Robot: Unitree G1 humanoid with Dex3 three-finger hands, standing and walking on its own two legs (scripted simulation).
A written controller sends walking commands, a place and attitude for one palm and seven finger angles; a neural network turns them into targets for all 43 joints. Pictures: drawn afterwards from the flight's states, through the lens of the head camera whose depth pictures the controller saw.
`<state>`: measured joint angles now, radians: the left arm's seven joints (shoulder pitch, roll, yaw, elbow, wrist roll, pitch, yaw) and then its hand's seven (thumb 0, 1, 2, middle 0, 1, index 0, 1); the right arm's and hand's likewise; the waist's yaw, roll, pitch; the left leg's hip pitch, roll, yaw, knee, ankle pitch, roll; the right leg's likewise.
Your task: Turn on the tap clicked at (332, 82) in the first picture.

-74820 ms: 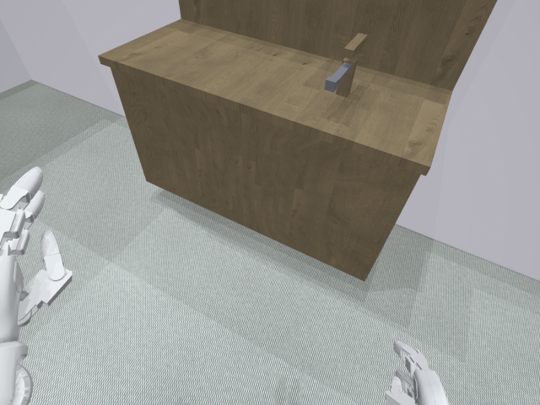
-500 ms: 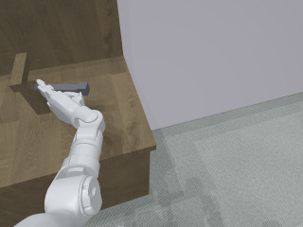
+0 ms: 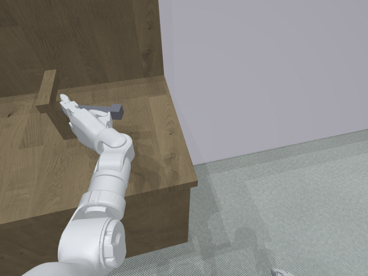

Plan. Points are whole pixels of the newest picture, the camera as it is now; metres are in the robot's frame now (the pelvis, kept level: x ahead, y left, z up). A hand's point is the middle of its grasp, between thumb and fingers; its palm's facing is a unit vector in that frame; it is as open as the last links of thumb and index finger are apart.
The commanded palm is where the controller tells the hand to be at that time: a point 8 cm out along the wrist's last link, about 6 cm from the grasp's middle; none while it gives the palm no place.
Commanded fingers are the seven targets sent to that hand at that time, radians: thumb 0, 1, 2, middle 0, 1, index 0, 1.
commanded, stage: lift the hand up off the lever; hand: left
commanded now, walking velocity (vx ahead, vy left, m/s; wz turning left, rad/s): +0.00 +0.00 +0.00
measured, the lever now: (116, 111) +0.49 +0.17 +0.08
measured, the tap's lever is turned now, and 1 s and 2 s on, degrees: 72 72 72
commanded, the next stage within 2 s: draw the hand back beside the body in 1.46 s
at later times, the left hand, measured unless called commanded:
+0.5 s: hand (101, 111) +0.44 +0.19 +0.13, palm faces +0.78 -0.62 -0.09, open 7.8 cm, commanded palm +0.38 +0.20 +0.13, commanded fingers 0.00 0.90 0.90 -0.15 -0.15 -0.15 -0.15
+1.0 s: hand (106, 106) +0.44 +0.17 +0.15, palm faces +0.76 -0.64 -0.10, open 7.8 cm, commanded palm +0.38 +0.19 +0.15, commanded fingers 0.00 0.90 0.90 -0.15 -0.15 -0.15 -0.15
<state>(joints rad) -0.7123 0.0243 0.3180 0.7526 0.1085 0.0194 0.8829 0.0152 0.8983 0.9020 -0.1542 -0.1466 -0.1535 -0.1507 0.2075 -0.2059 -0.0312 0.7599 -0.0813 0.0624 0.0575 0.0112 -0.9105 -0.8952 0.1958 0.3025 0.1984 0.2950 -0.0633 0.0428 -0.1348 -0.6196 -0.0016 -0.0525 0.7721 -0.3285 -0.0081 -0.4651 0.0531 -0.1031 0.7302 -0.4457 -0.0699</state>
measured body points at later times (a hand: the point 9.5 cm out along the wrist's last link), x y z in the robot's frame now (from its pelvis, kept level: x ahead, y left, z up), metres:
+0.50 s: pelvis +0.00 +0.00 +0.01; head +0.02 +0.00 +0.46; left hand +0.39 +0.21 +0.14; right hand +0.09 -0.25 -0.12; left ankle +0.03 +0.12 -0.71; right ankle -0.05 -0.07 -0.71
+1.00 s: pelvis +0.00 +0.00 +0.01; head +0.02 -0.01 +0.46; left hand +0.40 +0.20 +0.15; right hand +0.11 -0.24 -0.12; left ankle +0.03 +0.12 -0.71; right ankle -0.05 -0.07 -0.71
